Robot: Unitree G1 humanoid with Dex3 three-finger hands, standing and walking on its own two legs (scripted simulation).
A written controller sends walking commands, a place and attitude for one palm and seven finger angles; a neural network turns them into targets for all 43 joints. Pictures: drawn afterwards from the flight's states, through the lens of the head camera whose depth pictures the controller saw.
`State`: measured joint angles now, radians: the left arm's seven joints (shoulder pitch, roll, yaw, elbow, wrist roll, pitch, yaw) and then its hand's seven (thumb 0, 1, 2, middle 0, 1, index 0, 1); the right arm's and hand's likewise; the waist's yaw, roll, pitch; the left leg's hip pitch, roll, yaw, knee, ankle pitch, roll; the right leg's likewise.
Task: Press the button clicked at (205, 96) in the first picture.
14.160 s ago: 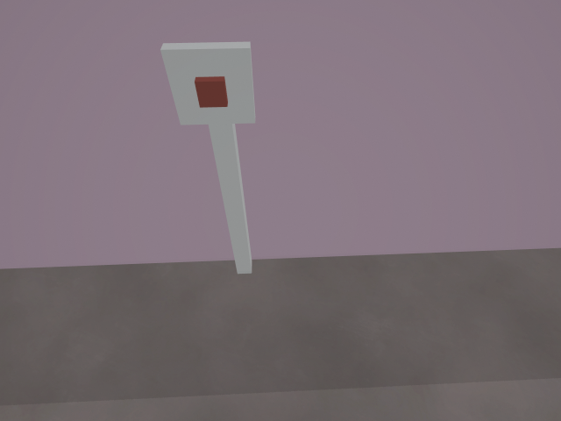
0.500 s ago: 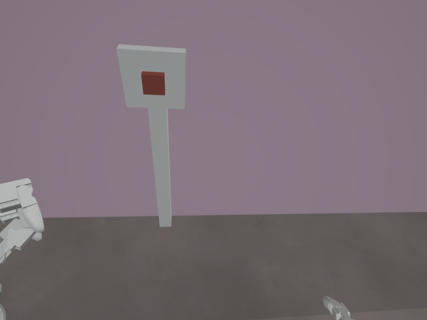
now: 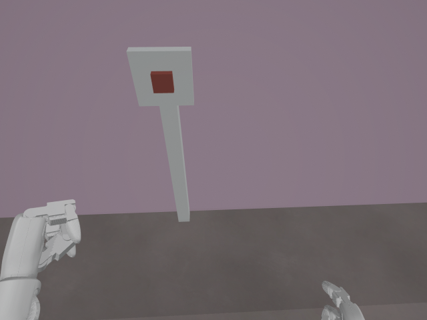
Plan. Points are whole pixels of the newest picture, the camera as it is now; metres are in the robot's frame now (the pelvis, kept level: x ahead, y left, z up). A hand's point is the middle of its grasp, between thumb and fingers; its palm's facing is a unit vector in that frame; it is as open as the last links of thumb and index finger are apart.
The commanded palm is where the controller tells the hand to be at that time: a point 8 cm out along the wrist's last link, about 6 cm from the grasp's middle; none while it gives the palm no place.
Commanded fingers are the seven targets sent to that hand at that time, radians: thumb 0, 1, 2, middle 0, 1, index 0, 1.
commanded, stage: let the arm hang, fingers relaxed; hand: left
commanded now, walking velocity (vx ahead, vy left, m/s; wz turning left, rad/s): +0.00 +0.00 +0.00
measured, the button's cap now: (162, 81) +0.74 +0.21 +0.09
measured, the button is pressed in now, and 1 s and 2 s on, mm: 0 0 0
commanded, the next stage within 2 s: stand and wait in 1.04 s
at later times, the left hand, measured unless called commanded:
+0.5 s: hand out of the picture -0.09 +0.20 -0.16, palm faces +0.04 -0.97 -0.25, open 5.3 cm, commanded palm none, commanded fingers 0.00 0.90 0.90 -0.24 -0.34 -0.24 -0.34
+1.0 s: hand out of the picture +0.02 +0.17 -0.17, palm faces +0.04 -0.98 -0.19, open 7.3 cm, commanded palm none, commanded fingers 0.00 0.90 0.90 -0.20 -0.30 -0.20 -0.30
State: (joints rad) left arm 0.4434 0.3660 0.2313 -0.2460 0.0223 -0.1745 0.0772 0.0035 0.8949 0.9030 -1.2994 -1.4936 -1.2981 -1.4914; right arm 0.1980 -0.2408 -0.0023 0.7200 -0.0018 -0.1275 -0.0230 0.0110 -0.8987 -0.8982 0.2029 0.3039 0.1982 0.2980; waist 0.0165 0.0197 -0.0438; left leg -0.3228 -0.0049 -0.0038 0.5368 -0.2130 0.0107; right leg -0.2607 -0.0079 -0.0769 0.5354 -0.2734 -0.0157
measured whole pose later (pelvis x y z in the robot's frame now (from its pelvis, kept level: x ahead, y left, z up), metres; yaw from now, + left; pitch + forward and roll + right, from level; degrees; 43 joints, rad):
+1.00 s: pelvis +0.01 +0.00 +0.01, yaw +0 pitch -2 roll +0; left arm 0.25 0.15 0.01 1.15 0.01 -0.01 0.03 0.01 0.93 0.90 -0.20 -0.30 -0.20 -0.30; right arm 0.29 -0.12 0.00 1.13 -0.02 0.02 -0.03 0.01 -0.91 -0.90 0.20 0.30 0.20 0.30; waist -0.01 0.01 0.04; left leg -0.22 -0.01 -0.01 0.43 -0.18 0.01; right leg -0.16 -0.01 -0.09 0.43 -0.25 -0.02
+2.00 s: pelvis +0.03 -0.01 +0.01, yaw +0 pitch -2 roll +0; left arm 0.18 0.22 0.01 1.15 0.01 -0.02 0.02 0.00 0.91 0.90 -0.20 -0.30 -0.20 -0.30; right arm 0.19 -0.21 0.00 1.14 -0.01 0.01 -0.03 0.00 -0.90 -0.90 0.20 0.30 0.20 0.30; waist 0.00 0.01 0.06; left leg -0.16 0.01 -0.01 0.36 -0.18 -0.01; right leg -0.09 0.02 -0.08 0.35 -0.23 -0.04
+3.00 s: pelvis +0.04 -0.02 +0.01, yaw +2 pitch -1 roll +0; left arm 0.17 0.21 0.02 1.12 0.01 0.00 0.03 0.00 0.91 0.90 -0.20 -0.30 -0.20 -0.30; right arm 0.19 -0.21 -0.01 1.12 -0.01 0.03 -0.03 0.00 -0.90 -0.90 0.20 0.30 0.20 0.30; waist -0.01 0.01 0.07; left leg -0.19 0.00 -0.04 0.42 -0.21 -0.02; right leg -0.11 0.00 -0.11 0.41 -0.28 -0.04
